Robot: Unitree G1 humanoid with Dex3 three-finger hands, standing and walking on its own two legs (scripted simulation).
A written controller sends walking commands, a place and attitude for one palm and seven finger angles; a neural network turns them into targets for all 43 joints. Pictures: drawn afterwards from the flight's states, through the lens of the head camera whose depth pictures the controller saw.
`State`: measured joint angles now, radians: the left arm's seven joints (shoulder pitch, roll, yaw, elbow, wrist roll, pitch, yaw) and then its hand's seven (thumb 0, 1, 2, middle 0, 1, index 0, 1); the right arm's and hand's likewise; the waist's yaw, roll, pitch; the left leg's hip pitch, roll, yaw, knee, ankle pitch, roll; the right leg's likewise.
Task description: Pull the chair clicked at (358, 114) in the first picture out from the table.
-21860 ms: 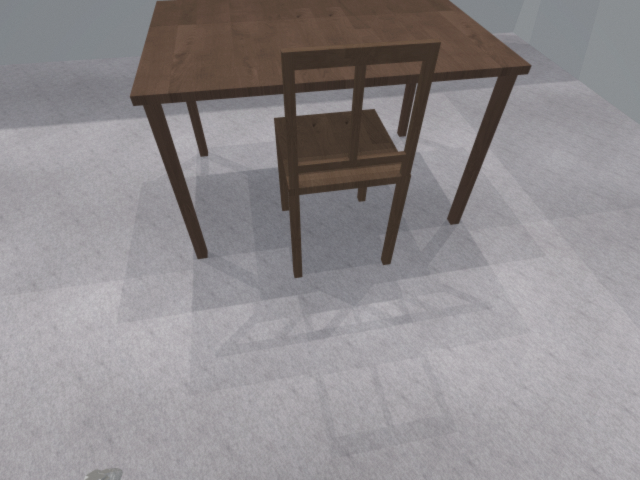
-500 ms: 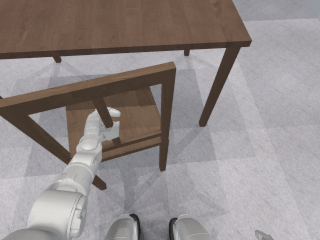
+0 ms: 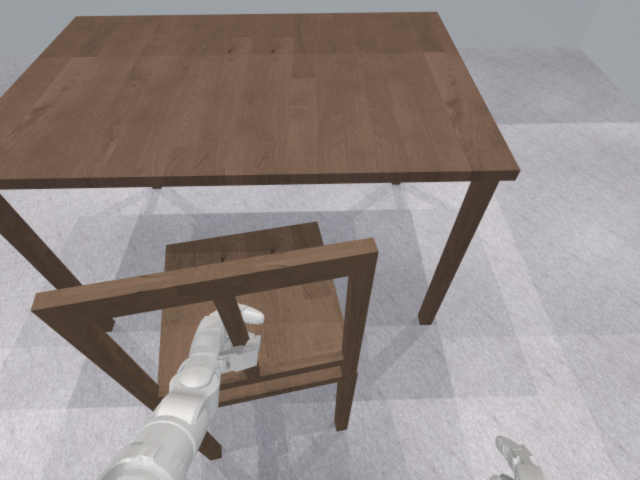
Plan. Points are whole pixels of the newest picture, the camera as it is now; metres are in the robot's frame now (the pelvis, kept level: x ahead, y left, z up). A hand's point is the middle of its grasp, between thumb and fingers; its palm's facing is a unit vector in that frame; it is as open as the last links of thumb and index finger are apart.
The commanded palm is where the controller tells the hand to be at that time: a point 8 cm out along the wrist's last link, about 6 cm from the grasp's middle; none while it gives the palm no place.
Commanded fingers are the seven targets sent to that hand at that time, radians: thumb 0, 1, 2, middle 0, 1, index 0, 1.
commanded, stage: stop walking, hand still on the chair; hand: left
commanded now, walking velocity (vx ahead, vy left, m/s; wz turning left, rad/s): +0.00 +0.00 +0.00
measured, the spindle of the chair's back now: (240, 339) +0.33 +0.14 -0.08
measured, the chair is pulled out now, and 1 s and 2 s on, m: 0.20 0.20 0.20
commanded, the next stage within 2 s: open the thumb and straighten the fingers in 0.42 s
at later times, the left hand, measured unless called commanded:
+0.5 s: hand (250, 349) +0.30 +0.12 -0.07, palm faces -0.01 -0.99 -0.14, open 5.6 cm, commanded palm +0.28 +0.16 -0.05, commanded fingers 0.00 0.90 0.90 -0.50 -1.45 -0.50 -1.45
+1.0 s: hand (242, 344) +0.31 +0.13 -0.07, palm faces -0.03 -0.99 -0.15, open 13.9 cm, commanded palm +0.30 +0.17 -0.04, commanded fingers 0.00 -0.55 0.20 -0.12 -0.36 -0.12 -0.36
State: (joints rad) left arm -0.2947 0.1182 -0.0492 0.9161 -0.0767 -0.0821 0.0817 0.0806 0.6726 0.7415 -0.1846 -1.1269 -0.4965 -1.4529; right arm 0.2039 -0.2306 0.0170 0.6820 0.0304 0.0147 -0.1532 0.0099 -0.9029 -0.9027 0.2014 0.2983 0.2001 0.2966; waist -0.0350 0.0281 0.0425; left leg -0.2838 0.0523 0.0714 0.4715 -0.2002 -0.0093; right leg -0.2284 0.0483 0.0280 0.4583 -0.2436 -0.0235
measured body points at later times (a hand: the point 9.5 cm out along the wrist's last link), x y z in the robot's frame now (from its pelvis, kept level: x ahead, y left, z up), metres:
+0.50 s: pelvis +0.05 +0.00 +0.00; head +0.06 -0.02 +0.45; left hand +0.30 +0.17 -0.05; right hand +0.18 -0.24 -0.11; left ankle +0.03 +0.12 -0.74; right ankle +0.00 -0.10 -0.74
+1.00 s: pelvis +0.01 +0.00 -0.04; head +0.04 -0.02 +0.41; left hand +0.31 +0.18 -0.05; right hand +0.15 -0.25 -0.15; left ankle +0.03 +0.12 -0.74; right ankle +0.00 -0.10 -0.74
